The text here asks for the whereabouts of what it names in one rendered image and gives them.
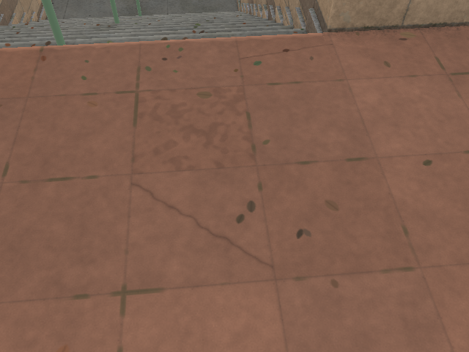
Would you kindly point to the stairs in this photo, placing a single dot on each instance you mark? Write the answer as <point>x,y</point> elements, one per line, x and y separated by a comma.
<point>142,28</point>

